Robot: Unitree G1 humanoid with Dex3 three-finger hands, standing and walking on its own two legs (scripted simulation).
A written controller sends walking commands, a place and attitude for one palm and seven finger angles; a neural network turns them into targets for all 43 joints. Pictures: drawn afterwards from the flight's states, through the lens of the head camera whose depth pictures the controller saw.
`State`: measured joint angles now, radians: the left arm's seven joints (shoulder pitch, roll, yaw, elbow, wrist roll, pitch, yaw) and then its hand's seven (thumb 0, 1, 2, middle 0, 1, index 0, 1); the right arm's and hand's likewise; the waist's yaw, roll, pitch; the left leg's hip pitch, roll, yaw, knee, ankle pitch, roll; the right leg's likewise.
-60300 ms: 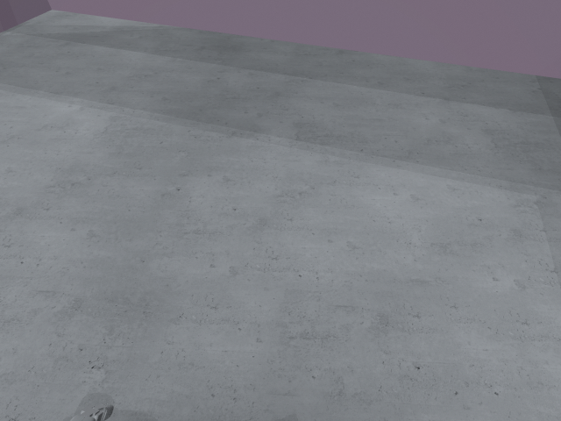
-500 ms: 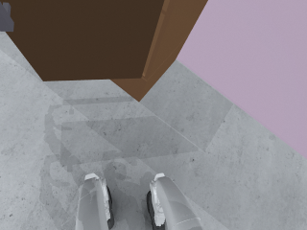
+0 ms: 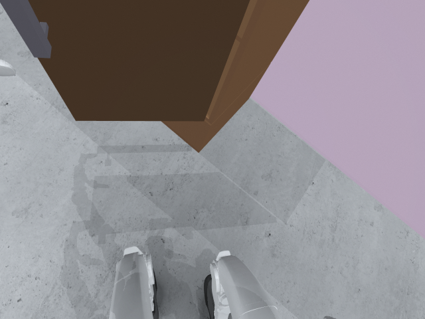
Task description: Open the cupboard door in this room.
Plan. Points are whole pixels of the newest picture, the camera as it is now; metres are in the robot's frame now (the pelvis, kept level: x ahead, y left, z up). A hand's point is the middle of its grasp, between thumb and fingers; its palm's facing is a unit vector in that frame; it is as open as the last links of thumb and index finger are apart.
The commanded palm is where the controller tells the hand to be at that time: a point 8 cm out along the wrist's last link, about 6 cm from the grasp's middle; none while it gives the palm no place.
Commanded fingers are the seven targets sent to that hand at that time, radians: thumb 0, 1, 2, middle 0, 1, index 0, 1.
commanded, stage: move the hooked fingers beside the handle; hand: left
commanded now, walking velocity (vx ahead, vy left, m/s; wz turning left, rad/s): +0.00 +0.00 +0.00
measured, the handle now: (22, 0) +0.60 +0.25 +0.09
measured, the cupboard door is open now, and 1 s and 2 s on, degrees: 45 45 45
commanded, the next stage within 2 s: slide the fingers in behind the handle in 0.14 s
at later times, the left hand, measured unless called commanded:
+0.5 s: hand out of the picture +0.55 +0.28 +0.09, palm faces +0.02 -1.00 -0.01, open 14.0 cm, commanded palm +0.55 +0.30 +0.08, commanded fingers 0.00 -0.50 0.30 -0.30 -1.20 -0.30 -1.20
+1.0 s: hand (16, 29) +0.54 +0.25 +0.09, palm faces +0.02 -1.00 -0.01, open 14.0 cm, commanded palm +0.54 +0.27 +0.08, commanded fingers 0.00 -0.50 0.30 -0.30 -1.20 -0.30 -1.20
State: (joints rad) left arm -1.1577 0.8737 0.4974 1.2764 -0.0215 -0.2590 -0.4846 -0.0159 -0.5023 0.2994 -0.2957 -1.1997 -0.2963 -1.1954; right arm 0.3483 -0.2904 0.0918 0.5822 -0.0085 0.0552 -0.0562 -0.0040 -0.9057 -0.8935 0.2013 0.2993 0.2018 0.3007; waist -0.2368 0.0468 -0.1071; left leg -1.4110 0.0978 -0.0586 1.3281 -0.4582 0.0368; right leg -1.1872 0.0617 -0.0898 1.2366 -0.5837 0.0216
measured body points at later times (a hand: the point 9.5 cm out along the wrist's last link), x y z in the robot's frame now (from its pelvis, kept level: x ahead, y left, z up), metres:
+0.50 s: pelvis +0.00 -0.01 -0.01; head +0.19 +0.04 +0.40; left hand +0.54 +0.33 +0.09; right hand -0.01 -0.27 -0.10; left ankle +0.07 +0.10 -0.61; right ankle +0.00 -0.15 -0.61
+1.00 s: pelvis +0.00 -0.01 +0.00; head +0.17 +0.03 +0.42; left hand +0.53 +0.30 +0.10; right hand +0.01 -0.28 -0.09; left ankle +0.07 +0.10 -0.61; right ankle +0.00 -0.15 -0.61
